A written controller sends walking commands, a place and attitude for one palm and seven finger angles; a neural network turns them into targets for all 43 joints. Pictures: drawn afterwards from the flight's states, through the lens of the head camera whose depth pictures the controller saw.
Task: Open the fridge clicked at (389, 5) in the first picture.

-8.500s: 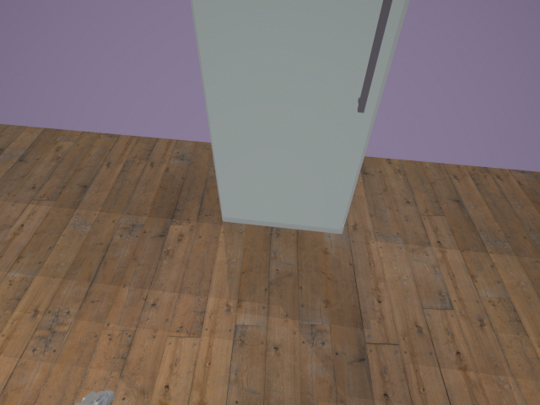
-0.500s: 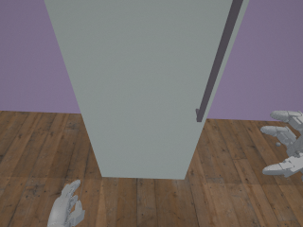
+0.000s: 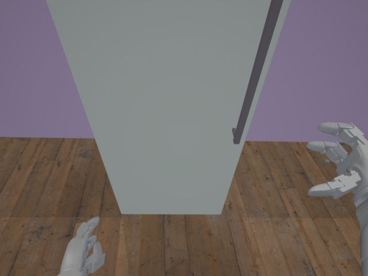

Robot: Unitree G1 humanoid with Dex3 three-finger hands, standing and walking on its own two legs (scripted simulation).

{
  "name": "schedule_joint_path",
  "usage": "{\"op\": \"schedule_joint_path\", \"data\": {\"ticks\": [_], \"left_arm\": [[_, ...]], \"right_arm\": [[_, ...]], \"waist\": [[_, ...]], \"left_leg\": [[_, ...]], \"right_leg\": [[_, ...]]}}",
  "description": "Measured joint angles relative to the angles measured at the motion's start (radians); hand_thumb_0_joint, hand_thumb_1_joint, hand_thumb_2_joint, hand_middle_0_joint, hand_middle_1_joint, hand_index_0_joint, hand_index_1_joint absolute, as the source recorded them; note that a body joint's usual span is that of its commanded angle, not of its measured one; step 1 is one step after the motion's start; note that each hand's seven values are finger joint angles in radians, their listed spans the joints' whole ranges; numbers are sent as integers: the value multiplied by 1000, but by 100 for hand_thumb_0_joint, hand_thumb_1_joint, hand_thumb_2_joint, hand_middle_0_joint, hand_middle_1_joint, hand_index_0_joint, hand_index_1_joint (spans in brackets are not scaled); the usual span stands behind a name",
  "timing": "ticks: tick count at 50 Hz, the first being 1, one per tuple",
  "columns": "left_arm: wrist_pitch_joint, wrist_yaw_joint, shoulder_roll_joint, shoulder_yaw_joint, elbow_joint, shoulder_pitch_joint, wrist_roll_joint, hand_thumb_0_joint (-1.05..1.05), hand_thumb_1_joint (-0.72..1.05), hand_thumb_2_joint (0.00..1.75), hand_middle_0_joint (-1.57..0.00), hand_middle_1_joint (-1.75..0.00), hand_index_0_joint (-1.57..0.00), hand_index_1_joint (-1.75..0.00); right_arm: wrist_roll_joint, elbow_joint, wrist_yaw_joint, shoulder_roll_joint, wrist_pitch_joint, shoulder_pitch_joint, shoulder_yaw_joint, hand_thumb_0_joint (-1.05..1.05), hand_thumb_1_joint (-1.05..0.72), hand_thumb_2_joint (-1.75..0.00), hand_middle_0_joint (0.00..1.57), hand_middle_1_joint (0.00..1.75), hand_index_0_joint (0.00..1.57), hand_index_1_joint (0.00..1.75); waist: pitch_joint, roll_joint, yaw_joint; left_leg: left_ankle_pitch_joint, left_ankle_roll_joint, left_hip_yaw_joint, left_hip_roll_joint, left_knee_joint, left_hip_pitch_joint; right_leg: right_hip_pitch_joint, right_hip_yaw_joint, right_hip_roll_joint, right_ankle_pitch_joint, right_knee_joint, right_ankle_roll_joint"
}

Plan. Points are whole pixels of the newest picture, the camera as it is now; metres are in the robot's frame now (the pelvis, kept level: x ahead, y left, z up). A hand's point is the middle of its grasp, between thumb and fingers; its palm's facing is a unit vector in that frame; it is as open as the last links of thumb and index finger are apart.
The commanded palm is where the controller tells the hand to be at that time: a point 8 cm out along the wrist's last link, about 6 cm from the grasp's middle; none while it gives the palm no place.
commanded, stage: move the hooked fingers beside the handle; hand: right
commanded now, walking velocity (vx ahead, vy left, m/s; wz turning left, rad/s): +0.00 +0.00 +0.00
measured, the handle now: (252, 75) +0.56 -0.17 +0.19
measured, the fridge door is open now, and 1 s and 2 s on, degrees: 0 0 0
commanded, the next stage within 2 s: none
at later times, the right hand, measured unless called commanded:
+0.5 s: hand (305, 138) +0.36 -0.25 +0.15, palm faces +0.07 +1.00 -0.01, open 14.0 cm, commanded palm +0.35 -0.30 +0.15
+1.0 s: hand (286, 117) +0.43 -0.23 +0.15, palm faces +0.04 +1.00 +0.00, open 14.0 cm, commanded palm +0.42 -0.28 +0.14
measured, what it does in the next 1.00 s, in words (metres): stands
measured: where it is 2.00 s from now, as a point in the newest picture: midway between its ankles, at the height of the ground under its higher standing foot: outside the picture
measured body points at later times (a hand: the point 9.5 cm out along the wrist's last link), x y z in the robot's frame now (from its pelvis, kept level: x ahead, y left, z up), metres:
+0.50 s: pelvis +0.02 +0.00 +0.00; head +0.01 +0.00 +0.45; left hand +0.15 +0.26 -0.08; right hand +0.35 -0.30 +0.15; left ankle +0.01 +0.11 -0.74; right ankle +0.03 -0.13 -0.74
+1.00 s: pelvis +0.01 -0.01 +0.00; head +0.03 -0.01 +0.45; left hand +0.10 +0.27 -0.10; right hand +0.42 -0.28 +0.15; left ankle +0.01 +0.11 -0.74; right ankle +0.03 -0.13 -0.74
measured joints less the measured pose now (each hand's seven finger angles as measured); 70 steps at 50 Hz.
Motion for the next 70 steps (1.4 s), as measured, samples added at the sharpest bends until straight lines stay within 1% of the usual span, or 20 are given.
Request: {"op": "schedule_joint_path", "data": {"ticks": [6,13,22,30,36,43,51,56,63,67,70], "left_arm": [[7,-3,-6,0,0,4,3,1,90,90,-20,-30,-21,-30],[29,-15,-6,9,-8,33,4,1,90,90,-20,-30,-21,-30],[54,-19,1,26,3,58,4,1,90,90,-20,-30,-21,-30],[68,-15,0,27,14,50,4,1,90,90,-20,-30,-21,-30],[79,-21,-3,26,12,50,9,1,90,90,-20,-30,-21,-30],[97,-29,-1,28,12,69,11,1,90,90,-20,-30,-21,-30],[108,-35,8,40,36,107,12,1,90,90,-20,-30,-21,-30],[115,-42,8,43,41,123,18,1,90,90,-20,-30,-21,-30],[120,-51,8,46,48,152,24,1,90,90,-20,-30,-21,-30],[123,-53,10,48,51,168,28,1,90,90,-20,-30,-21,-30],[125,-56,11,53,55,180,31,1,90,90,-20,-30,-21,-30]], "right_arm": [[-20,71,-10,-6,-3,-78,19,-2,50,-30,30,120,31,120],[-31,103,-27,-5,7,-98,7,-2,50,-30,30,120,31,120],[-44,117,-48,1,-2,-111,2,-2,50,-30,30,120,31,120],[-59,214,-55,-7,-12,-204,28,-2,50,-30,30,120,30,120],[-70,291,-61,-12,-37,-271,32,-2,50,-30,30,120,30,120],[-90,411,-66,-39,-62,-347,20,-2,50,-30,30,120,31,120],[-106,513,-73,-44,-114,-446,43,-2,50,-30,30,120,30,120],[-127,607,-86,-67,-131,-508,33,-2,50,-30,30,120,30,120],[-144,704,-83,-98,-183,-578,8,-2,50,-30,30,120,31,120],[-156,757,-78,-120,-199,-618,6,-2,50,-30,30,120,30,120],[-160,775,-81,-125,-211,-642,11,-2,50,-30,30,120,30,120]], "waist": [[-3,7,19],[-23,11,40],[-28,14,43],[-28,16,48],[-35,18,61],[-42,20,80],[-41,23,94],[-44,26,115],[-48,30,136],[-50,30,146],[-51,28,149]], "left_leg": [[4,-1,-9,0,-3,-16],[-1,-4,-27,-1,-1,-27],[-9,-6,-32,-2,-1,-30],[-9,-5,-23,-1,2,-48],[-8,-5,-27,-3,7,-68],[-12,-4,-31,-6,22,-98],[-15,-6,-28,-6,37,-132],[-16,-7,-33,-7,47,-161],[-19,-9,-42,-11,61,-197],[-21,-10,-43,-12,68,-219],[-22,-12,-44,-11,72,-233]], "right_leg": [[-10,-9,0,3,-8,-2],[-11,-27,-2,-6,-12,-4],[-14,-31,-3,-18,-7,-5],[-38,-22,-2,-18,2,-5],[-56,-25,-4,-18,6,-5],[-85,-29,-8,-24,23,-4],[-125,-24,-8,-31,45,-6],[-151,-29,-10,-34,56,-8],[-185,-38,-15,-43,74,-10],[-209,-38,-16,-49,86,-11],[-224,-39,-16,-52,93,-13]]}}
